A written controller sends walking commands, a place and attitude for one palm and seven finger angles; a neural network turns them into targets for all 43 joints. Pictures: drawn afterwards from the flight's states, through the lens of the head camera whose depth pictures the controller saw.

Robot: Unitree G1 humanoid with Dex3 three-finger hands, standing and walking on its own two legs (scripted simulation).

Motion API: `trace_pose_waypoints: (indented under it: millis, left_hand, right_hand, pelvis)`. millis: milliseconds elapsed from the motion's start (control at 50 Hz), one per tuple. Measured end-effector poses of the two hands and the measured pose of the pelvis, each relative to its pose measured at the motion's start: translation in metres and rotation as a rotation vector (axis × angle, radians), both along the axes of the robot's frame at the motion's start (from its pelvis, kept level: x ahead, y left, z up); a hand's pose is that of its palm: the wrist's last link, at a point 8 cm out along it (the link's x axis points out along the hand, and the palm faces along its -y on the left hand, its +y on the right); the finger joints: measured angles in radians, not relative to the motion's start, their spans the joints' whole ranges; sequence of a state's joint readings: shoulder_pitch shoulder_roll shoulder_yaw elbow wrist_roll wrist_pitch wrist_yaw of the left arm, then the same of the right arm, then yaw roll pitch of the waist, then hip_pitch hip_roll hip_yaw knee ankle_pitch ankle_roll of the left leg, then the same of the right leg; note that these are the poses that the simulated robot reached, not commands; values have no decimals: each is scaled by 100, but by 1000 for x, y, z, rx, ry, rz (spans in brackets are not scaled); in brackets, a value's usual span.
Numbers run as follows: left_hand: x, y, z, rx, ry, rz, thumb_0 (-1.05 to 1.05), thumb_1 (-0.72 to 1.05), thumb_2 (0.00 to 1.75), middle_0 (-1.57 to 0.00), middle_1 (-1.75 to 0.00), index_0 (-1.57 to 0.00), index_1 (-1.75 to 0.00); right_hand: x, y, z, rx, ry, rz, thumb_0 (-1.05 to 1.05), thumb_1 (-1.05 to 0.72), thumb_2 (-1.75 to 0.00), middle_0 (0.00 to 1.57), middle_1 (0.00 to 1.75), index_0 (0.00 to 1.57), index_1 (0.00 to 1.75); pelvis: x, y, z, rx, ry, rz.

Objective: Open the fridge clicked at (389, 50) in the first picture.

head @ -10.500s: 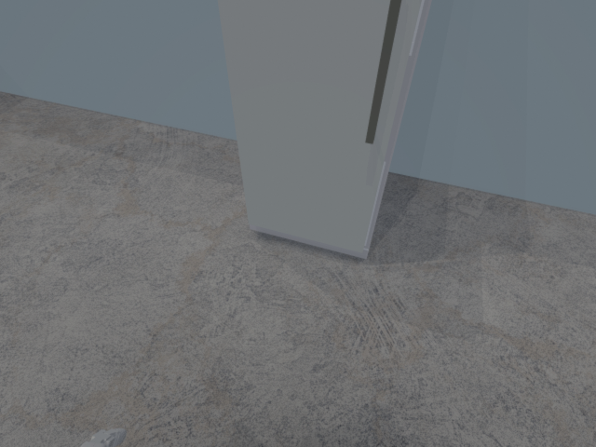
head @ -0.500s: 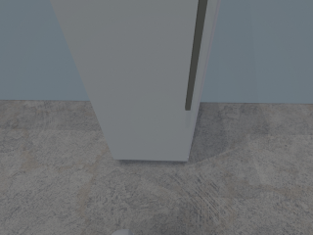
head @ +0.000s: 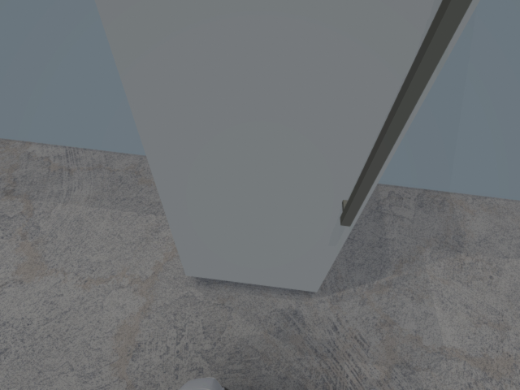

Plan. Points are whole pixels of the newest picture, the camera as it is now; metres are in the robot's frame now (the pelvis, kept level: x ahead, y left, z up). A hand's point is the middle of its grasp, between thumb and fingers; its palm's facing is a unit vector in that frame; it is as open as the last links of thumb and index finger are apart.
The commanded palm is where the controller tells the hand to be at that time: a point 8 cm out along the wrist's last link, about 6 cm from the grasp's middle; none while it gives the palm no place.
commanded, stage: come to a stop and stand still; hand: right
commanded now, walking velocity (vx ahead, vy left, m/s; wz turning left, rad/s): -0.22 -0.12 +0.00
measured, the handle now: (382, 136) +0.50 -0.15 +0.12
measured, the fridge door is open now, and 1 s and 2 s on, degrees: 0 0 0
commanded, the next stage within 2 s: look again from close up in 1.30 s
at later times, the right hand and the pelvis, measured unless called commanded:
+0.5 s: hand out of the picture -0.02 -0.25 -0.17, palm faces +0.06 +0.98 -0.21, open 7.4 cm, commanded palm none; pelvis -0.03 -0.06 +0.01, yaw +1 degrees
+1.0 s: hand out of the picture -0.07 -0.19 -0.17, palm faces +0.00 +0.99 -0.16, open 7.4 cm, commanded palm none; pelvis -0.06 -0.03 +0.01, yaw +1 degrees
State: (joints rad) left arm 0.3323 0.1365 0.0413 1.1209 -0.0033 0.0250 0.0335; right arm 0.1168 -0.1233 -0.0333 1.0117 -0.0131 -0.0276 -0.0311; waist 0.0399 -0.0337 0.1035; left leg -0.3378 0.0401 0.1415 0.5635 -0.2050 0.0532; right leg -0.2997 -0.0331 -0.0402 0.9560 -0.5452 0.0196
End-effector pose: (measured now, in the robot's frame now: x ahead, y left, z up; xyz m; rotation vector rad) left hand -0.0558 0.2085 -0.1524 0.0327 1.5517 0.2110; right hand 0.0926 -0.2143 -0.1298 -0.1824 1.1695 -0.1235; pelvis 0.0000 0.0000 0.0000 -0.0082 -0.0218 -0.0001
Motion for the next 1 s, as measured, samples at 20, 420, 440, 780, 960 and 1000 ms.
trace_pose_waypoints:
  millis: [20,420,440,780,960,1000]
  left_hand:
    - [11,2,0,4,-18,-12,1,91,90,-20,-30,-20,-30]
    - [106,-34,38,110,-334,-173,0,91,90,-20,-30,-20,-30]
    - [104,-35,38,108,-334,-169,0,91,90,-20,-30,-20,-30]
    - [0,-27,16,45,-179,-62,0,92,90,-20,-30,-20,-30]
    - [-67,-35,17,16,-31,-21,0,91,90,-20,-30,-20,-30]
    - [-76,-38,17,8,-11,-15,1,91,90,-20,-30,-20,-30]
  right_hand:
    - [-1,-3,1,-7,5,-8,-2,-93,-90,21,29,21,30]
    - [-92,-85,-9,4,147,-114,0,-91,-90,20,29,20,29]
    - [-99,-85,-8,4,160,-113,0,-91,-90,20,29,20,29]
    - [-148,-40,-3,31,224,-46,0,-90,-90,20,29,20,29]
    - [-160,-29,-6,44,238,-45,0,-91,-90,20,29,20,29]
    - [-164,-27,-6,46,245,-49,0,-91,-90,20,29,20,29]
  pelvis:
    - [0,0,1,-1,3,-3]
    - [-24,-53,10,19,4,4]
    - [-24,-54,11,17,6,7]
    - [-53,-43,13,0,-28,28]
    - [-62,-35,13,4,-22,26]
    - [-63,-34,12,4,-19,25]
